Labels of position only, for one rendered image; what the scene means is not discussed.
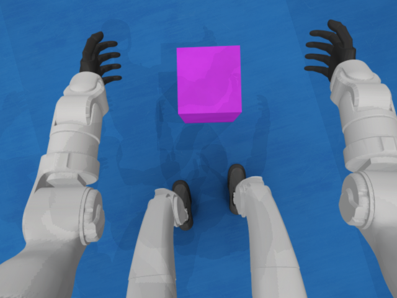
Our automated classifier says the robot right upper arm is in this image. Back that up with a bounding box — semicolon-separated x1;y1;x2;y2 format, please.
339;170;397;298

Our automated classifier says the carton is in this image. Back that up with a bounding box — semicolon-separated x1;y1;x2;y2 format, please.
177;45;242;124

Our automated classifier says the robot right hand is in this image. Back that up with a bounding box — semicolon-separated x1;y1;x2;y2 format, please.
304;19;356;82

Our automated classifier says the robot left hand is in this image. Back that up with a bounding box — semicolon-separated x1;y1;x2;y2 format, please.
79;31;122;85

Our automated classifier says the robot left upper arm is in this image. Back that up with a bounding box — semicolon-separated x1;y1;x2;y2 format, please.
0;186;105;298

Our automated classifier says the right robot shin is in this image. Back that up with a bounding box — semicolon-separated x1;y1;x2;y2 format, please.
233;176;271;208

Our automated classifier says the right robot foot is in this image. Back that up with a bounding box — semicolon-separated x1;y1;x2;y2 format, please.
228;164;246;215

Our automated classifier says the robot left forearm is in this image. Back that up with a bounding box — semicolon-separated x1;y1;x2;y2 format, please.
22;71;109;242

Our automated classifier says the robot right forearm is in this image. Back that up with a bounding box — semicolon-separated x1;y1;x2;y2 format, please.
330;60;397;173

